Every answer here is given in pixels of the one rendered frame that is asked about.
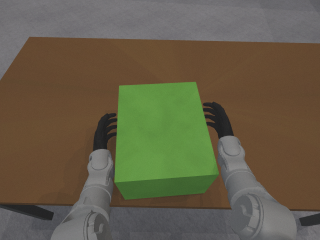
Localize table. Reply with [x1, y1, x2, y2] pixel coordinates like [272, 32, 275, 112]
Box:
[0, 37, 320, 226]

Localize right robot forearm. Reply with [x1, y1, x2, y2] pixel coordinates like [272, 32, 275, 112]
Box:
[217, 135, 297, 235]

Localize left robot forearm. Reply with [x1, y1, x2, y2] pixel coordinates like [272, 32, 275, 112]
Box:
[50, 149, 115, 240]

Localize robot left hand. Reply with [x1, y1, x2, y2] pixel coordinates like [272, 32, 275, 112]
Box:
[93, 113, 118, 151]

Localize right robot upper arm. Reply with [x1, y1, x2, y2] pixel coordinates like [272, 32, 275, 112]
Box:
[229, 193, 297, 240]

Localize robot right hand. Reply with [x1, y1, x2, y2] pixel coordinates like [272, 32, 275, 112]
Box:
[203, 101, 234, 139]

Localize carton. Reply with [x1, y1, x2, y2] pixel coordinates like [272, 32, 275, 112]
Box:
[114, 82, 219, 200]

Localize left robot upper arm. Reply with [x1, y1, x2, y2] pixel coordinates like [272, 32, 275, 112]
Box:
[51, 212, 113, 240]

